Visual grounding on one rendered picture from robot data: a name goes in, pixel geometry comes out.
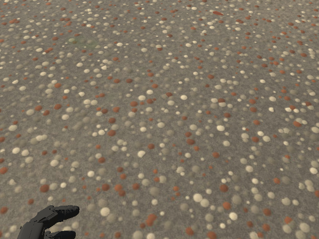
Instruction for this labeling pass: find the robot left hand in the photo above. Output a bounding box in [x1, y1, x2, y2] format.
[17, 205, 80, 239]

